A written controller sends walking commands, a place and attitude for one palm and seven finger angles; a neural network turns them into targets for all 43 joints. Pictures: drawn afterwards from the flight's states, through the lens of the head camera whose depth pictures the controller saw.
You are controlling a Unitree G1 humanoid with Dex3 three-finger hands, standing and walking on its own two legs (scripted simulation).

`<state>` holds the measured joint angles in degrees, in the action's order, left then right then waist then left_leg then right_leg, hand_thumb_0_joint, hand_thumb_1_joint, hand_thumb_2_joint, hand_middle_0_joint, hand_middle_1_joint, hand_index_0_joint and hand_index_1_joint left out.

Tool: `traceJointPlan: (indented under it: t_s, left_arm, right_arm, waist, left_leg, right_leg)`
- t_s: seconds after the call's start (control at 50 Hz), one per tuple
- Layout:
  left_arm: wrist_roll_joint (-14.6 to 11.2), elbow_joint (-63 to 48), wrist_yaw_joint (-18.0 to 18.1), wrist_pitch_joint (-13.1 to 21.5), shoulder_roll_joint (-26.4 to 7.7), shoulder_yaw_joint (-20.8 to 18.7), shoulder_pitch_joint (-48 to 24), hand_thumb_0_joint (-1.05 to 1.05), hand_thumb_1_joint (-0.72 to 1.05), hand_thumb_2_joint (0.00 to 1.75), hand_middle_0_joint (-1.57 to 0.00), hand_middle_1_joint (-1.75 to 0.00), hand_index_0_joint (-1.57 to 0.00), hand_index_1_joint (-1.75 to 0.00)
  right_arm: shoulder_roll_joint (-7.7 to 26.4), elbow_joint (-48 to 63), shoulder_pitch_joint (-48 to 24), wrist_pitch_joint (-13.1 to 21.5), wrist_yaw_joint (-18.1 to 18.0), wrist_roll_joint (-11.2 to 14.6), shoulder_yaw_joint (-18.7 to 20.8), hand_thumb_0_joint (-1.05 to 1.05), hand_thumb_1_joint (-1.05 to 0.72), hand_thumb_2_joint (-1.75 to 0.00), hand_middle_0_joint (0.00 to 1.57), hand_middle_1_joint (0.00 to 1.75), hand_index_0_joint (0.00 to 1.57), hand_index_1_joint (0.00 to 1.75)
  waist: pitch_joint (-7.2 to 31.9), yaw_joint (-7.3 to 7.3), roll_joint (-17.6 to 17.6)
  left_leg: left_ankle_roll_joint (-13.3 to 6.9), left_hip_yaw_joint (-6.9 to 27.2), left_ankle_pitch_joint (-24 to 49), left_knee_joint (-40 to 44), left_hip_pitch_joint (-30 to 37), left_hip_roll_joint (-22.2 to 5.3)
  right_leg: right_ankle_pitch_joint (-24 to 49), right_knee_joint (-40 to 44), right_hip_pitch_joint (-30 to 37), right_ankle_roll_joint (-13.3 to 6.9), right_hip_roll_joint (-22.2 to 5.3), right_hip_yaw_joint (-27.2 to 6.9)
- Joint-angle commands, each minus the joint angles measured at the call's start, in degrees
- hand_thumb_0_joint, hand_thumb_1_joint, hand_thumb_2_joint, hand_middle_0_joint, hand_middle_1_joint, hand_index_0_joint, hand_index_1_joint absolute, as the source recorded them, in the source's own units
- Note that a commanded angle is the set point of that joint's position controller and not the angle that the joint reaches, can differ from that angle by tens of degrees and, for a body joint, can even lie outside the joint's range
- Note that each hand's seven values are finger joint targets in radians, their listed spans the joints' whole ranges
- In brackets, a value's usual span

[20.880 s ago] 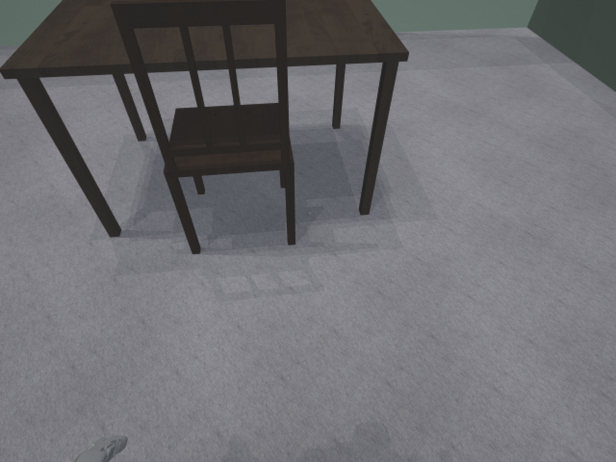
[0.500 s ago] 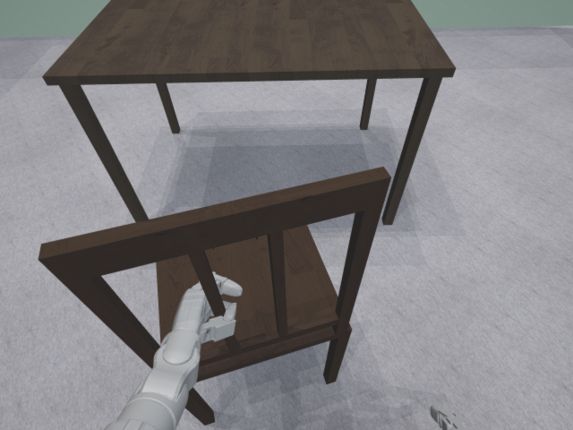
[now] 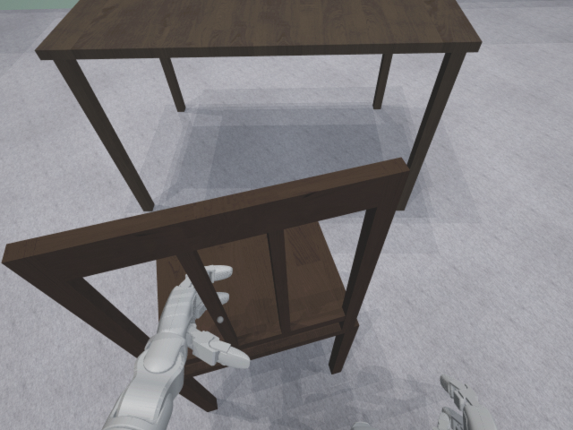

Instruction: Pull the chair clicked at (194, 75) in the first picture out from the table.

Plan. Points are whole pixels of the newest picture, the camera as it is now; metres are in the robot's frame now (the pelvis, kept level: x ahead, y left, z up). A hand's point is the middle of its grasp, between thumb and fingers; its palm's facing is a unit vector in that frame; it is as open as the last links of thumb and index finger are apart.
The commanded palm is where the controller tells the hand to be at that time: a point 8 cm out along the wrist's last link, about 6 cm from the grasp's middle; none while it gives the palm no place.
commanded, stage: open the thumb and straighten the fingers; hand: left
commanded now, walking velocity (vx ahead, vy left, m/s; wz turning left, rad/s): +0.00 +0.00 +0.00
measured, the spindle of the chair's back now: (214, 307) +0.30 +0.12 -0.04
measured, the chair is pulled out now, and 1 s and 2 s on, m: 0.59 0.59 0.59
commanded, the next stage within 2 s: draw the fingers out of the gap in 0.22 s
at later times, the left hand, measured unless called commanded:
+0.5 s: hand (207, 348) +0.24 +0.12 -0.05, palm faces -0.07 -0.98 -0.17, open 17.4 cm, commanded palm +0.23 +0.17 -0.02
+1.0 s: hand (197, 410) +0.16 +0.13 -0.04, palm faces -0.07 -0.98 -0.16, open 17.5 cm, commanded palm +0.14 +0.17 -0.02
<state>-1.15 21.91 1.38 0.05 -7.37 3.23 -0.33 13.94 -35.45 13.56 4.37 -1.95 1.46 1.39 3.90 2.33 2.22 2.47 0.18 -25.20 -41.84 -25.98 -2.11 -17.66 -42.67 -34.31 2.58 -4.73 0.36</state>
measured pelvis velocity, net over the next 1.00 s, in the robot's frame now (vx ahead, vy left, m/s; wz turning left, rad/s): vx -0.01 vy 0.00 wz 0.04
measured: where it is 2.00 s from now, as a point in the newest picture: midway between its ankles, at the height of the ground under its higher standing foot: outside the picture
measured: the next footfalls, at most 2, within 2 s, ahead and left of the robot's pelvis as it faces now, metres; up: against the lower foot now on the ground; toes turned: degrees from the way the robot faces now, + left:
none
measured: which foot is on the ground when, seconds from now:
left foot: down 0.00-1.00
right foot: down 0.00-1.00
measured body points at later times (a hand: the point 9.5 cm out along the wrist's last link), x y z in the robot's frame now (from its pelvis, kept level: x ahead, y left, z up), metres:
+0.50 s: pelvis +0.00 -0.01 -0.01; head +0.05 -0.02 +0.43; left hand +0.24 +0.18 -0.03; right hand +0.16 -0.26 -0.10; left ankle -0.05 +0.15 -0.71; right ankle +0.03 -0.15 -0.71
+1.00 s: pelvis -0.01 +0.00 -0.03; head +0.03 -0.01 +0.42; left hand +0.16 +0.18 -0.03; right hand +0.18 -0.23 -0.10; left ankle -0.05 +0.15 -0.71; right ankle +0.03 -0.15 -0.71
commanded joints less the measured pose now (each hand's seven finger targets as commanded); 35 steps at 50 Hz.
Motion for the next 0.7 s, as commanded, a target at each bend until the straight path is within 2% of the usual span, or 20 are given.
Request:
traceJointPlan:
  t_s: [0.0,0.04,0.06,0.08,0.1,0.14,0.18,0.2,0.24,0.26,0.28,0.3,0.32,0.34,0.36,0.4,0.48,0.54,0.62,0.68]
  left_arm:
    - [0.45,-9.39,-0.01,1.34,-7.56,-4.57,-6.45,0.00,-0.55,0.20,-0.07,-0.22,-0.07,-0.22]
    - [0.35,-12.76,-0.30,1.04,-7.21,-4.09,-8.11,0.00,-0.55,0.20,-0.02,-0.07,-0.02,-0.07]
    - [0.32,-15.00,-0.45,1.11,-6.88,-3.37,-9.81,0.00,-0.55,0.20,0.00,0.00,0.00,0.00]
    - [0.15,-15.74,-0.50,1.01,-7.20,-3.79,-8.88,0.00,-0.55,0.20,0.00,0.00,0.00,0.00]
    - [0.08,-18.04,-0.62,1.11,-6.95,-3.08,-9.08,0.00,-0.55,0.20,0.00,0.00,0.00,0.00]
    - [-0.38,-19.30,-0.64,0.95,-5.97,-2.12,-7.96,0.00,-0.55,0.20,0.00,0.00,0.00,0.00]
    - [-0.57,-19.08,-0.93,0.40,-5.36,-1.35,-7.37,0.00,-0.55,0.20,0.00,0.00,0.00,0.00]
    - [-0.57,-18.13,-1.02,-0.09,-5.96,-1.58,-7.03,0.00,-0.55,0.20,0.00,0.00,0.00,0.00]
    - [-0.46,-17.69,-1.33,-0.98,-5.19,-0.68,-6.35,0.00,-0.55,0.20,0.00,0.00,0.00,0.00]
    - [-0.36,-17.41,-1.40,-1.54,-5.77,-1.30,-5.30,0.00,-0.55,0.20,0.00,0.00,0.00,0.00]
    - [-0.32,-17.65,-1.32,-1.94,-6.55,-1.86,-6.09,0.00,-0.55,0.20,0.00,0.00,0.00,0.00]
    - [-0.20,-15.82,-1.35,-2.41,-10.12,-6.03,0.11,0.00,-0.55,0.20,0.00,0.00,0.00,0.00]
    - [-0.32,-17.70,-1.69,-2.59,-8.84,-4.83,3.06,0.00,-0.55,0.20,0.00,0.00,0.00,0.00]
    - [-0.41,-19.30,-1.65,-2.68,-9.85,-5.65,4.10,0.00,-0.55,0.20,0.00,0.00,0.00,0.00]
    - [-0.49,-21.52,-1.83,-2.60,-8.84,-4.62,4.55,0.00,-0.55,0.20,0.00,0.00,0.00,0.00]
    - [-0.68,-24.56,-1.72,-2.36,-9.67,-4.94,5.74,0.00,-0.55,0.20,0.00,0.00,0.00,0.00]
    - [-0.54,-30.05,-1.50,-1.54,-7.57,-1.85,9.54,0.00,-0.55,0.20,0.00,0.00,0.00,0.00]
    - [-0.88,-31.32,-1.46,-1.55,-7.67,-1.35,11.51,0.00,-0.55,0.20,0.00,0.00,0.00,0.00]
    - [-0.27,-35.01,-1.51,-1.55,-6.52,1.42,13.66,0.00,-0.55,0.20,0.00,0.00,0.00,0.00]
    - [0.02,-35.57,-1.29,-2.12,-8.13,-0.05,15.64,0.00,-0.55,0.20,0.00,0.00,0.00,0.00]
  right_arm:
    - [8.22,8.20,-1.07,2.25,-0.60,0.03,2.37,0.00,-0.90,-0.90,0.20,0.30,0.20,0.30]
    - [7.71,9.42,-1.38,1.96,-0.77,0.05,2.18,0.00,-0.90,-0.90,0.20,0.30,0.20,0.30]
    - [7.52,9.79,-1.49,2.06,-0.91,-0.04,2.10,0.00,-0.90,-0.90,0.20,0.30,0.20,0.30]
    - [7.38,9.94,-1.53,2.17,-1.08,0.03,2.19,0.00,-0.90,-0.90,0.20,0.30,0.20,0.30]
    - [7.36,10.18,-1.55,2.37,-1.19,-0.01,2.11,0.00,-0.90,-0.90,0.20,0.30,0.20,0.30]
    - [7.13,10.40,-1.37,2.72,-1.40,-0.08,1.97,0.00,-0.90,-0.90,0.20,0.30,0.20,0.30]
    - [7.21,10.40,-1.20,2.83,-1.58,-0.03,1.93,0.00,-0.90,-0.90,0.20,0.30,0.20,0.30]
    - [7.48,10.27,-1.07,2.84,-1.68,0.04,1.89,0.00,-0.90,-0.90,0.20,0.30,0.20,0.30]
    - [7.66,10.53,-1.05,2.79,-1.64,0.06,1.79,0.00,-0.90,-0.90,0.20,0.30,0.20,0.30]
    - [7.78,10.85,-1.20,2.72,-1.67,0.05,1.81,0.00,-0.90,-0.90,0.20,0.30,0.20,0.30]
    - [7.87,11.05,-1.37,2.57,-1.71,0.06,1.70,0.00,-0.90,-0.90,0.20,0.30,0.20,0.30]
    - [8.12,11.49,-1.64,2.42,-1.71,-0.04,1.87,0.00,-0.90,-0.90,0.20,0.30,0.20,0.30]
    - [7.64,12.50,-2.07,2.26,-1.57,0.12,1.56,0.00,-0.90,-0.90,0.20,0.30,0.20,0.30]
    - [7.53,13.09,-2.34,2.12,-1.54,0.25,1.52,0.00,-0.90,-0.90,0.20,0.30,0.20,0.30]
    - [7.28,13.74,-2.64,2.16,-1.52,0.30,1.48,0.00,-0.90,-0.90,0.20,0.30,0.20,0.30]
    - [7.25,14.30,-2.82,2.39,-1.64,0.27,1.38,0.00,-0.90,-0.90,0.20,0.30,0.20,0.30]
    - [6.97,15.28,-2.48,3.53,-2.01,0.36,1.36,0.00,-0.90,-0.90,0.20,0.30,0.20,0.30]
    - [7.34,15.01,-2.15,4.54,-2.45,0.36,1.32,0.00,-0.90,-0.90,0.20,0.30,0.20,0.30]
    - [7.38,15.44,-2.20,6.01,-2.82,0.25,1.13,0.00,-0.90,-0.90,0.20,0.30,0.20,0.30]
    - [7.39,15.69,-2.30,6.32,-3.04,0.19,1.09,0.00,-0.90,-0.90,0.20,0.30,0.20,0.30]
  waist:
    - [12.63,-0.06,-6.36]
    - [14.30,0.09,-6.09]
    - [15.62,0.43,-4.27]
    - [15.72,0.43,-4.67]
    - [16.95,0.46,-2.91]
    - [17.72,0.89,-3.00]
    - [16.87,1.45,-3.89]
    - [15.59,1.75,-5.79]
    - [14.83,1.87,-5.97]
    - [15.03,1.38,-5.87]
    - [14.67,1.50,-6.03]
    - [14.45,-0.57,-5.93]
    - [15.42,-0.94,-4.95]
    - [15.62,-1.14,-5.65]
    - [15.87,-1.07,-4.67]
    - [14.87,-0.89,-3.48]
    - [14.08,0.17,-2.97]
    - [12.40,1.01,-4.47]
    - [12.60,1.40,-2.91]
    - [12.10,1.01,-3.96]
  left_leg:
    - [-2.08,-2.86,18.31,3.32,-3.18,1.50]
    - [-2.15,-2.94,17.86,2.62,-3.09,1.80]
    - [-2.24,-2.97,18.66,2.19,-2.45,1.92]
    - [-2.27,-2.98,19.09,1.70,-2.18,1.81]
    - [-2.24,-2.81,20.26,1.47,-1.45,1.80]
    - [-2.24,-2.60,21.21,0.62,-0.96,1.81]
    - [-2.26,-2.50,20.43,0.02,-1.78,1.89]
    - [-2.31,-2.13,19.43,0.07,-2.67,1.78]
    - [-2.37,-1.99,18.28,-0.18,-3.19,1.97]
    - [-2.42,-2.07,17.81,-0.32,-3.76,2.12]
    - [-2.41,-1.91,17.12,-0.28,-4.20,2.15]
    - [-2.30,-2.15,17.01,-0.09,-5.48,2.27]
    - [-2.33,-2.49,17.03,-0.06,-5.47,2.49]
    - [-2.29,-2.58,16.64,-0.04,-5.85,2.41]
    - [-2.34,-2.91,16.45,-0.15,-5.91,2.58]
    - [-2.34,-2.70,15.91,-0.33,-6.48,2.56]
    - [-2.50,-2.24,15.34,-1.20,-5.59,2.42]
    - [-2.65,-1.53,13.60,-1.90,-6.15,2.47]
    - [-2.67,-0.66,13.00,-2.59,-5.80,2.56]
    - [-2.71,-0.35,11.11,-2.99,-6.98,2.70]
  right_leg:
    - [17.80,1.15,13.51,-2.68,2.16,3.92]
    - [17.51,0.52,13.94,-2.54,1.94,3.73]
    - [18.52,0.22,14.31,-2.56,1.89,3.52]
    - [18.90,0.07,14.28,-2.54,1.89,3.55]
    - [19.72,-0.26,14.51,-2.72,1.91,3.62]
    - [20.87,-0.73,14.45,-2.57,1.84,3.81]
    - [20.49,-0.83,13.70,-2.33,1.83,3.95]
    - [19.57,-0.54,13.35,-2.35,1.92,4.10]
    - [18.62,-0.71,12.28,-2.12,1.80,4.23]
    - [18.14,-0.84,12.39,-2.13,1.77,4.15]
    - [17.33,-0.83,12.16,-2.08,1.69,4.16]
    - [17.29,-0.98,13.77,-2.43,1.63,4.01]
    - [17.69,-1.15,14.57,-2.41,1.42,3.71]
    - [17.32,-1.21,14.74,-2.40,1.39,3.70]
    - [17.06,-1.16,14.87,-2.36,1.36,3.45]
    - [16.11,-1.02,14.62,-2.54,1.36,3.42]
    - [13.74,-1.53,11.49,-2.33,1.71,4.02]
    - [11.29,-1.36,9.46,-2.12,1.93,4.35]
    - [9.10,-2.33,7.14,-2.20,1.82,4.91]
    - [6.64,-2.46,6.28,-2.13,1.92,4.86]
